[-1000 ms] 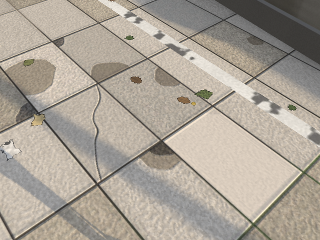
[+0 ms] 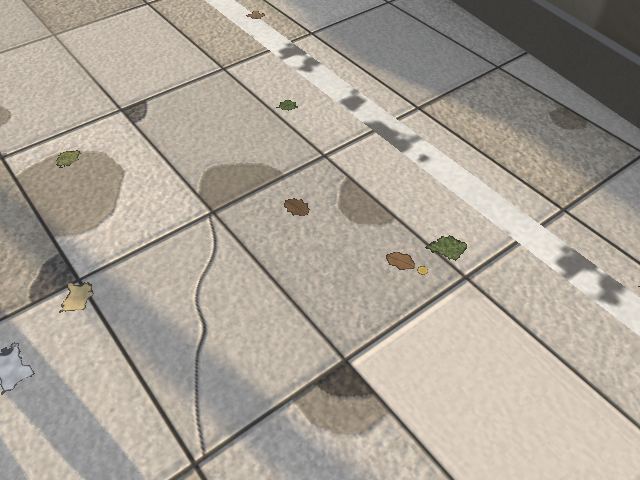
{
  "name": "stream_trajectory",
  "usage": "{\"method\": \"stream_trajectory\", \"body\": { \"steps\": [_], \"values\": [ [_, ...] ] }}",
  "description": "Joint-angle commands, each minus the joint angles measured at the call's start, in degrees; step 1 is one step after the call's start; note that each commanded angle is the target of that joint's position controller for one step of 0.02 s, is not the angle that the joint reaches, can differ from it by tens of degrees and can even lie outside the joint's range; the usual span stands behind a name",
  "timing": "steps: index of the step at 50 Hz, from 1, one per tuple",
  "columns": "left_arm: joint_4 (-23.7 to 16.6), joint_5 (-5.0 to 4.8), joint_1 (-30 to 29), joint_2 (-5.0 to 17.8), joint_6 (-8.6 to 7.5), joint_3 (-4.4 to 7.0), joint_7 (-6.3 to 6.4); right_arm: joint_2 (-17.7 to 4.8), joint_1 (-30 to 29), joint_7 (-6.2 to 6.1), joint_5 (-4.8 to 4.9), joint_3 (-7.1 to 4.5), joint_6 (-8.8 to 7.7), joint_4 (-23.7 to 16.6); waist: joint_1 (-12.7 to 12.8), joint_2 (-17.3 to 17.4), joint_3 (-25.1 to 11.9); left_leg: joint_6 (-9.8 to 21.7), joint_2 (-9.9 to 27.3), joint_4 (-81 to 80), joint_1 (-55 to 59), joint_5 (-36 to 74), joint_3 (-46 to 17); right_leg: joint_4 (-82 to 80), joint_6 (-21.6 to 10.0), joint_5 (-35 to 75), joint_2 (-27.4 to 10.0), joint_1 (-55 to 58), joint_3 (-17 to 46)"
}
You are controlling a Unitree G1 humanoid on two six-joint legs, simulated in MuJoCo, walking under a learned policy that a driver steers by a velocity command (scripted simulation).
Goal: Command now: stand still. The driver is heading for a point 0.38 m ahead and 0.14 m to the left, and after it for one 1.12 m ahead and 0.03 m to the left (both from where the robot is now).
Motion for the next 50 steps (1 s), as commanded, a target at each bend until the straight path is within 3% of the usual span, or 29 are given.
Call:
{"method": "stream_trajectory", "body": {
  "steps": [1, 4, 7, 10, 12, 14, 16, 17, 18, 19, 20, 21, 22, 24, 28, 32, 35, 37, 38, 39, 40, 41, 42, 43, 44, 45, 46, 48, 50],
  "values": [
    [-1.06, -0.01, 1.23, 5.58, -0.25, 0.86, 0.28, -6.47, 1.07, -0.25, -0.02, -1.10, -0.16, -1.12, 0.00, -0.15, -3.35, 1.87, 1.86, -3.26, 1.39, 16.51, -1.36, -3.21, -1.26, 14.09, -2.26, 1.45, 2.04],
    [0.02, -0.01, 2.55, 5.05, -0.18, 0.77, 0.35, -5.73, 2.12, -0.30, -0.01, -0.96, 0.10, 0.06, -0.01, -0.07, -4.09, 1.82, 1.00, -3.66, 1.86, 9.99, -0.41, -3.72, -1.34, 7.76, -1.76, 1.76, 1.50],
    [0.03, -1.00, 3.19, 7.12, -0.08, 1.66, 0.56, -5.97, 1.73, -0.44, 0.76, -1.28, 0.10, -0.07, 0.47, -2.28, 1.74, 3.50, -1.48, -0.12, -5.94, -17.15, 1.60, -5.56, -4.55, -22.10, -2.89, -3.16, 4.66],
    [0.79, -1.74, 8.95, 10.27, -2.04, 2.77, 0.37, -3.56, -1.34, 0.21, 1.14, -0.79, -2.38, -2.21, 2.43, -8.93, 5.88, 3.76, -1.98, 11.23, -15.98, -13.22, 3.92, -14.45, -11.23, -33.30, -14.36, -0.46, 21.86],
    [0.45, -1.29, 8.84, 10.65, -3.39, 3.08, 0.16, -3.39, -2.57, 1.16, 1.53, -0.82, -3.73, -3.24, 1.90, -9.72, 6.95, 5.19, 0.70, 17.45, -17.73, -11.42, 1.36, -17.06, -14.39, -29.94, -19.84, -1.69, 29.46],
    [-1.22, -1.75, 5.13, 9.57, -4.11, 2.92, -0.36, -3.74, 0.02, 1.85, 1.87, -1.02, -4.57, -2.62, -0.61, -8.24, 5.77, 6.62, 1.66, 11.44, -13.49, -12.43, 1.41, -15.06, -12.07, -22.84, -17.92, -2.51, 23.88],
    [-3.23, -2.41, -0.13, 9.16, -3.81, 2.89, -0.83, -4.47, 8.95, 1.81, 1.64, -1.92, -4.75, 1.56, -5.26, -5.76, 3.35, 6.46, -1.57, -0.64, 6.19, -1.78, 4.26, -8.63, -7.65, -13.98, -10.47, -12.60, 12.60],
    [-4.15, -2.02, -1.48, 7.03, -4.02, 2.27, -0.98, -6.83, 15.11, 1.69, 1.13, -2.85, -4.60, 3.37, -7.24, 0.23, 0.96, 7.30, 2.59, -3.73, 13.96, -2.15, -3.08, 2.57, -4.98, -6.24, -6.26, -17.88, 6.35],
    [-6.22, -1.39, -2.24, 3.57, -4.73, 1.46, -0.94, -13.19, 22.63, 1.78, 1.36, -4.45, -4.74, 4.57, -8.61, 16.66, -1.74, 13.42, 15.06, -13.59, 21.94, -7.61, -24.94, 22.98, -0.60, -7.60, 1.26, -28.33, -2.92],
    [-7.27, -1.71, -3.88, 4.43, -5.54, 1.72, -0.86, -11.74, 23.65, 2.35, 0.53, -3.47, -5.58, 4.50, -8.51, 15.76, -1.49, 18.24, 21.30, -17.34, 22.53, -8.71, -38.60, 35.75, -0.86, -17.53, 2.02, -35.74, 3.01],
    [-6.96, -2.76, -2.72, 4.98, -6.15, 1.92, -1.31, -8.38, 19.37, 2.29, 0.36, -2.28, -6.35, 3.25, -5.46, 9.05, 1.34, 17.33, 21.01, -15.88, 22.05, -6.89, -34.38, 42.34, -2.33, -14.44, -1.57, -40.32, 6.34],
    [-6.21, -3.08, -1.39, 4.84, -6.53, 1.86, -1.75, -6.80, 16.41, 2.50, 0.42, -1.73, -6.80, 2.03, -3.89, 6.32, 1.63, 15.16, 18.57, -15.60, 21.27, -3.73, -27.96, 43.45, -3.54, -8.87, -3.67, -41.22, 6.36],
    [-5.95, -2.67, -1.47, 5.26, -6.78, 2.17, -1.84, -6.86, 14.30, 2.82, 0.54, -1.45, -6.89, 1.20, -2.87, 4.05, 2.27, 13.37, 17.01, -16.26, 19.92, 1.03, -22.99, 41.22, -4.02, -4.17, -5.21, -41.18, 5.84],
    [-5.94, -1.84, -2.18, 5.43, -6.49, 2.75, -2.22, -4.60, 13.85, 2.82, 0.16, -0.44, -6.27, 0.77, -1.97, 4.37, 2.07, 10.88, 13.75, -17.33, 16.48, 12.97, -14.25, 35.11, -3.49, 1.15, -6.72, -36.29, 4.47],
    [-8.72, -1.31, -9.28, 2.02, -5.31, 1.87, -2.65, -6.84, 16.04, 1.46, -0.24, -0.47, -5.40, 0.45, -2.80, 3.82, 3.66, 10.89, 10.99, -19.97, 11.45, 19.72, -6.89, 21.19, -0.79, 8.71, -5.12, -32.41, 1.23],
    [-12.16, -1.59, -17.58, 2.22, -5.53, 1.18, -3.32, -8.34, 18.90, 0.87, 0.34, -1.01, -5.26, 0.50, -4.48, 4.91, 5.94, 11.16, 10.47, -22.04, 7.31, 17.48, -6.24, 8.41, -0.26, 15.53, -2.09, -25.38, -0.41],
    [-13.97, -1.92, -19.04, 4.16, -6.18, 1.41, -3.91, -8.57, 19.01, 0.62, 1.17, -1.66, -4.91, 0.61, -3.11, 5.19, 6.29, 10.51, 12.86, -19.84, 11.61, 20.23, -7.51, 3.89, -1.41, 15.60, -2.18, -24.19, 1.94],
    [-13.77, -1.95, -15.47, 6.60, -6.67, 2.36, -4.04, -9.64, 17.08, 0.52, 1.08, -2.31, -4.45, -0.09, -0.21, 6.56, 3.16, 9.32, 13.57, -15.04, 14.40, 30.86, -6.95, 2.47, -2.62, 13.22, -0.78, -18.17, 1.33],
    [-12.69, -1.88, -10.74, 8.21, -6.73, 3.25, -3.83, -10.06, 16.25, 0.56, 0.90, -2.59, -4.16, -0.47, 2.30, 7.71, -0.55, 8.38, 12.76, -9.29, 14.66, 41.15, -5.56, 2.75, -3.69, 12.04, 0.88, -11.00, -0.18],
    [-9.90, -1.99, -1.17, 10.39, -6.54, 4.65, -3.39, -9.20, 15.71, 0.66, 0.56, -2.36, -3.80, -0.88, 6.68, 7.66, -6.41, 6.74, 9.99, 1.48, 11.73, 45.87, -3.37, 2.94, -5.27, 11.61, 2.01, 1.54, -1.06],
    [-7.70, -1.26, 9.73, 13.56, -6.29, 5.73, -2.83, -7.54, 15.39, 0.86, -0.23, -1.64, -3.66, -2.25, 10.57, 4.23, -14.52, 4.87, 7.14, 18.05, -0.44, 32.86, -2.01, 5.07, -8.58, 8.26, -6.83, 19.61, 8.61],
    [-5.92, -0.09, 15.52, 17.47, -5.94, 6.37, -3.11, 1.66, 23.45, 1.34, 0.46, 0.48, -4.62, -2.76, 6.02, -12.86, -24.88, 1.12, -3.50, 40.01, -20.29, -5.42, -1.71, -2.97, -17.68, -8.13, -21.56, 36.84, 37.33],
    [-5.81, -0.42, 14.04, 12.61, -5.94, 4.85, -3.42, -1.88, 21.19, 1.68, 2.17, -0.21, -6.03, -2.25, 7.02, -14.30, -23.76, 2.15, -3.64, 49.48, -26.36, -16.63, -9.28, -12.25, -17.68, -14.84, -21.81, 34.19, 48.39],
    [-6.48, -1.02, 7.80, 9.18, -6.39, 3.84, -3.43, -5.66, 15.47, 1.66, 3.39, -1.30, -6.73, -4.29, 5.81, -11.13, -13.43, 3.34, -0.72, 52.48, -31.80, -13.48, -8.38, -12.72, -14.97, -13.70, -20.21, 26.19, 39.24],
    [-7.72, -0.87, 2.65, 7.04, -6.84, 3.09, -3.48, -6.76, 11.42, 1.26, 3.08, -1.48, -7.04, -5.45, 4.06, -5.49, -8.55, 4.20, 2.52, 50.68, -30.17, -8.06, -6.63, -13.47, -13.38, -7.13, -18.24, 16.73, 30.79],
    [-7.84, -0.09, -0.61, 5.71, -7.27, 2.72, -3.76, -6.80, 9.53, 0.77, 2.07, -2.05, -6.88, -5.91, 2.02, -2.93, -5.59, 4.49, 4.82, 47.18, -26.98, -4.13, -5.64, -14.68, -12.42, -0.33, -16.26, 8.19, 24.76],
    [-7.57, 0.59, -1.96, 4.15, -7.57, 2.19, -3.92, -6.16, 10.49, 0.58, 1.48, -2.45, -6.17, -5.84, -0.19, -3.51, -4.91, 4.90, 6.72, 44.52, -23.05, -2.13, -5.94, -16.00, -11.65, 3.19, -14.21, 3.07, 20.38],
    [-6.26, 0.52, -0.57, 3.92, -7.42, 1.97, -3.72, -3.68, 12.00, 0.59, 1.62, -2.32, -4.91, -5.99, -1.76, -4.81, -3.86, 4.85, 7.85, 40.71, -20.46, -1.90, -5.38, -18.74, -12.49, 4.35, -13.26, -1.55, 16.71],
    [-5.39, 0.28, 1.50, 6.22, -7.37, 2.32, -2.80, -3.96, 8.09, 0.57, 1.23, -2.34, -4.33, -7.88, -1.81, -3.98, -1.28, 3.66, 8.81, 35.49, -23.39, 0.82, -4.61, -21.42, -13.50, 4.77, -13.56, -3.45, 14.69]
  ]
}}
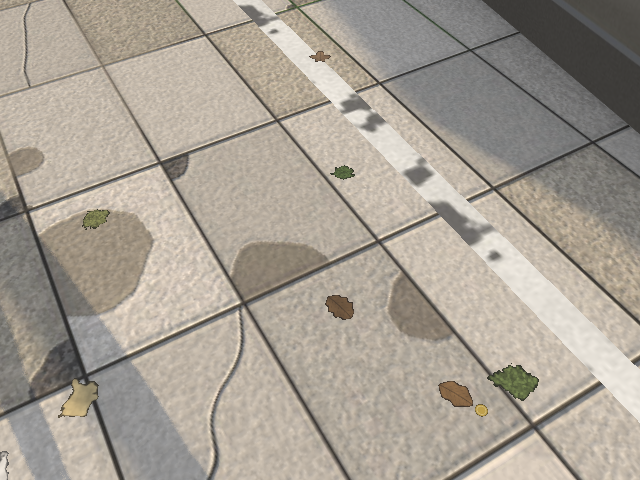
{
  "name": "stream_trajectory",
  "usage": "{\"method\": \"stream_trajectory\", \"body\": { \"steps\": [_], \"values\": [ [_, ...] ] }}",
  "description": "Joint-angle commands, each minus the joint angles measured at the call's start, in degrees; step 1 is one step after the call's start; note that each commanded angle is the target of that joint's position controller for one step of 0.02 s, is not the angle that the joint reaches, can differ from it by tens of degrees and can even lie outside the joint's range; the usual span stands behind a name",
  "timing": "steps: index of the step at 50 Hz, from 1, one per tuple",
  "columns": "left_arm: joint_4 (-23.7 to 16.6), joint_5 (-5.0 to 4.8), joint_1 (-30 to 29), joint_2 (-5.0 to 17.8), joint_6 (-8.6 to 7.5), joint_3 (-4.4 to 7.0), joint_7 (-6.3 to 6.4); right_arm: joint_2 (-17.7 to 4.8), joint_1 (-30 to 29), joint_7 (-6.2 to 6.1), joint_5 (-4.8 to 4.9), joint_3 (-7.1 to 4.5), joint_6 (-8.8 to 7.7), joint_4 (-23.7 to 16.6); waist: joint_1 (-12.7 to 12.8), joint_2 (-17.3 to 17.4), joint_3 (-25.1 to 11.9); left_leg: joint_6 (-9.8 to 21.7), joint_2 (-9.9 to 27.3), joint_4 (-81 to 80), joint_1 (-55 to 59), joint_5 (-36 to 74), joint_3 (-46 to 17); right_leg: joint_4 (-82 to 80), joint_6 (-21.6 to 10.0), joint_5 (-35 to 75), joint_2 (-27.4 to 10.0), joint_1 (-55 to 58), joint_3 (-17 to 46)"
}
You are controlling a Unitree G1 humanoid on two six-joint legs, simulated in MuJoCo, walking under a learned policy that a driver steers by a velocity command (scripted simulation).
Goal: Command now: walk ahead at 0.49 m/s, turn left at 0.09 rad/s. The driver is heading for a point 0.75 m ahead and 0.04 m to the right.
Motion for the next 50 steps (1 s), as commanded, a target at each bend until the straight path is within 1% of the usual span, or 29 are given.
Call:
{"method": "stream_trajectory", "body": {
  "steps": [1, 3, 7, 10, 12, 14, 15, 16, 17, 18, 19, 20, 21, 23, 25, 27, 30, 34, 38, 41, 42, 43, 44, 45, 46, 47, 48, 49, 50],
  "values": [
    [-2.78, 0.01, -2.06, 7.05, -1.00, 0.85, 1.13, -1.64, 2.21, -0.11, -0.73, -0.43, 0.61, -2.84, -2.94, -5.20, 0.55, -1.24, 4.34, -6.19, -5.20, 5.77, -2.32, -15.70, -10.89, -1.61, -16.89, -0.72, 15.94],
    [-2.58, -0.20, 0.06, 8.11, -0.74, 1.08, 1.80, -1.99, -2.21, 0.28, -1.18, -0.32, 0.53, -4.30, -1.95, -4.60, 1.26, -2.20, 4.21, -13.56, -7.54, 12.51, -1.74, -16.19, -10.28, 0.60, -16.31, 0.92, 13.73],
    [-2.10, -1.06, 4.38, 9.16, -0.29, 1.20, 2.23, -1.24, -10.81, 1.31, -0.72, 0.55, 0.19, -6.36, 0.66, -4.67, 2.28, -3.05, 1.14, -27.37, -3.84, 21.02, 1.77, -15.78, -8.12, 3.90, -14.04, 2.38, 8.12],
    [-0.79, -1.58, 8.35, 9.63, 0.37, 1.37, 2.20, -1.62, -15.75, 2.22, -0.23, 0.98, 0.07, -8.06, 2.37, -4.97, 3.25, -2.82, -0.01, -32.62, -3.82, 20.00, 2.22, -13.49, -7.62, 3.93, -15.73, 7.77, 7.69],
    [-0.26, -1.71, 9.40, 10.05, 1.05, 1.66, 2.26, -2.57, -17.16, 2.87, -0.08, 0.91, -0.20, -9.14, 2.13, -5.44, 3.40, -1.56, -0.49, -35.04, -3.64, 16.44, 2.03, -11.03, -6.93, 4.94, -17.67, 11.84, 8.20],
    [-0.41, -1.70, 8.52, 10.90, 1.77, 2.01, 2.32, -4.43, -14.11, 3.24, -0.02, 0.25, -0.55, -8.92, -0.49, -6.78, 1.62, 0.09, -2.16, -36.98, 1.91, 12.67, 3.29, -6.43, -5.80, 12.86, -18.57, 14.01, 8.15],
    [-0.78, -1.68, 7.27, 10.60, 2.11, 1.87, 2.33, -6.19, -8.28, 3.21, -0.17, -0.78, -0.68, -7.29, -3.93, -6.71, -1.77, 1.34, -4.01, -38.29, 9.94, 12.12, 4.86, 0.86, -4.52, 22.61, -16.72, 13.72, 6.12],
    [-1.33, -1.25, 7.22, 8.62, 2.34, 1.18, 2.38, -9.44, 2.24, 2.82, -0.34, -2.42, -0.74, -4.05, -7.98, -5.33, -8.36, 3.34, -3.70, -37.46, 24.30, 12.62, 4.06, 13.55, -2.73, 25.65, -13.48, 8.85, 3.40],
    [-3.16, -0.21, 9.21, 5.21, 2.10, -0.01, 2.41, -14.64, 11.66, 2.30, -1.42, -3.71, -0.53, -2.15, -9.14, 4.23, -16.98, 8.51, 9.49, -38.28, 42.76, 9.22, -14.07, 34.80, 0.24, 9.09, -8.29, -6.82, -0.07],
    [-3.11, -0.63, 13.12, 0.01, 0.59, -1.52, 2.06, -15.95, 13.19, 2.89, -1.38, -3.59, -0.48, -1.47, -6.68, 16.55, -22.27, 15.21, 17.70, -48.02, 53.57, 0.36, -38.89, 49.11, 2.05, -24.53, 0.50, -23.69, 5.11],
    [-3.33, -2.14, 8.79, 6.43, -0.56, 0.06, 1.79, -10.46, 10.63, 3.04, -0.92, -2.01, -0.78, -2.00, -7.37, 9.95, -17.53, 12.81, 15.65, -49.34, 50.59, -3.08, -36.26, 55.26, 1.03, -23.80, -3.14, -30.18, 10.48],
    [-4.66, -2.89, 4.28, 8.22, -1.30, 0.50, 1.66, -7.96, 5.76, 2.92, -0.86, -1.26, -1.01, -3.16, -6.53, 7.12, -10.96, 10.48, 13.74, -49.62, 43.35, 1.32, -27.07, 54.99, -0.19, -18.21, -6.08, -32.35, 9.28],
    [-4.77, -2.52, 2.15, 7.77, -1.36, 0.62, 2.09, -6.70, 1.47, 2.98, -1.37, -0.81, -1.08, -4.02, -4.77, 2.40, -7.96, 9.34, 11.53, -50.95, 35.73, 6.82, -20.91, 52.19, -0.32, -12.84, -8.80, -29.59, 8.23],
    [-4.53, -1.70, 2.32, 6.37, -0.03, 1.13, 2.35, -3.72, -1.60, 3.25, -2.28, 0.05, -1.30, -3.99, -1.61, 2.62, -4.80, 8.49, 8.30, -54.40, 26.26, 13.02, -13.41, 46.66, -0.21, -7.68, -11.56, -23.68, 8.56],
    [-4.46, -1.56, 2.77, 4.40, 1.21, 1.02, 2.34, -4.14, 0.10, 3.04, -2.02, -0.06, -1.56, -2.93, -0.66, 2.30, -3.76, 9.36, 7.58, -56.78, 23.75, 16.24, -10.33, 43.08, 0.39, -6.04, -11.92, -22.40, 8.00],
    [-5.76, -1.10, -0.71, 4.55, 1.70, 1.18, 2.42, -6.01, 2.08, 2.31, -1.94, -0.49, -1.62, -2.06, -0.85, 0.88, -1.81, 9.90, 7.67, -58.44, 23.86, 18.69, -8.33, 37.88, 1.43, -1.61, -12.03, -25.89, 7.81],
    [-7.72, -0.62, -6.48, 4.16, 1.61, 1.16, 2.07, -6.32, 4.62, 1.33, -1.70, -0.43, -1.12, -1.08, -1.96, 0.64, -0.11, 9.03, 6.55, -59.52, 25.05, 20.17, -4.89, 27.94, 2.65, 7.31, -11.45, -28.48, 7.29],
    [-9.82, -1.03, -14.42, 3.06, 1.22, 0.40, 1.22, -6.79, 8.34, 0.83, -1.17, -0.41, -0.89, 0.33, -4.42, 0.93, 2.17, 7.59, 4.98, -60.61, 25.70, 17.98, -1.04, 16.17, 2.59, 15.22, -8.94, -25.36, 4.60],
    [-12.11, -1.45, -19.81, 3.39, 0.76, -0.08, 0.03, -7.16, 12.10, 0.61, -0.81, -0.77, 0.11, 2.49, -5.78, 0.95, 4.23, 7.45, 7.84, -57.87, 33.45, 19.75, -0.84, 10.94, 1.32, 12.23, -8.01, -27.40, 4.56],
    [-12.76, -1.64, -18.64, 5.09, 0.23, 0.35, -0.79, -8.16, 11.35, 0.28, -0.62, -1.36, 0.98, 2.88, -3.70, 2.14, 2.84, 6.17, 9.75, -53.13, 37.86, 28.97, -0.88, 8.69, -0.75, 5.88, -6.60, -23.48, 3.72],
    [-12.09, -1.57, -15.43, 6.41, 0.12, 0.99, -0.78, -8.76, 10.22, 0.23, -0.61, -1.54, 1.22, 2.60, -1.70, 3.26, 0.55, 5.51, 9.40, -49.39, 38.01, 38.53, -0.30, 8.55, -1.63, 4.02, -4.79, -17.73, 2.21],
    [-10.01, -1.40, -8.31, 8.23, 0.10, 2.11, -0.62, -8.51, 8.86, 0.23, -0.54, -1.40, 1.55, 2.31, 2.23, 3.39, -3.61, 4.32, 7.37, -41.22, 36.54, 47.24, 1.57, 7.64, -2.97, 4.40, -2.68, -7.63, 0.42],
    [-6.84, -1.11, 2.34, 11.35, 0.20, 3.58, -0.18, -7.02, 8.51, 0.24, -0.95, -0.71, 1.68, 1.57, 6.34, 1.87, -10.49, 2.44, 4.23, -28.25, 28.78, 43.89, 3.62, 9.63, -5.20, 5.90, -4.89, 8.70, 3.10],
    [-5.22, -0.04, 11.33, 16.95, 0.48, 4.93, 0.33, -1.94, 14.14, 0.74, -1.76, 0.85, 0.96, 0.41, 5.43, -9.53, -20.18, -1.29, -3.15, -5.50, 7.29, 20.40, 5.56, 9.26, -13.06, 1.85, -19.98, 32.21, 25.87],
    [-4.82, -0.47, 11.36, 14.95, 0.83, 3.96, 0.28, -0.04, 15.06, 1.13, -1.10, 1.66, -0.50, 1.16, 4.44, -17.37, -25.05, -2.97, -10.22, 7.89, -4.16, -15.47, -0.97, -1.44, -18.13, 1.17, -26.78, 37.75, 46.53],
    [-5.72, -0.83, 6.55, 11.42, 0.72, 2.70, 0.29, -5.34, 10.33, 1.34, 0.37, 0.25, -1.63, 0.27, 4.56, -13.02, -17.83, -2.15, -6.73, 13.33, -9.08, -15.30, -5.12, -1.80, -15.32, 5.77, -24.67, 31.38, 39.53],
    [-7.20, -0.50, 1.10, 8.88, 0.63, 1.92, 0.50, -6.43, 6.40, 1.15, 0.90, 0.04, -2.00, -0.70, 3.00, -9.46, -11.89, -1.83, -3.90, 12.59, -8.95, -11.47, -3.34, -1.26, -13.38, 16.32, -22.91, 22.42, 29.26],
    [-7.66, -0.14, -2.97, 6.78, 0.38, 1.17, 0.21, -6.06, 4.63, 0.62, 0.22, -0.25, -1.65, -0.67, 0.72, -4.66, -7.64, -2.24, -1.44, 8.72, -5.98, -8.06, -1.75, -2.01, -11.86, 25.95, -20.25, 13.22, 21.49],
    [-7.59, 0.19, -4.82, 5.12, 0.10, 0.70, 0.08, -5.72, 4.89, 0.06, -0.49, -0.78, -0.77, -0.52, -1.28, -4.71, -6.10, -2.32, 0.25, 4.77, -2.12, -6.33, -1.64, -3.17, -10.48, 29.78, -18.21, 7.26, 16.74]
  ]
}}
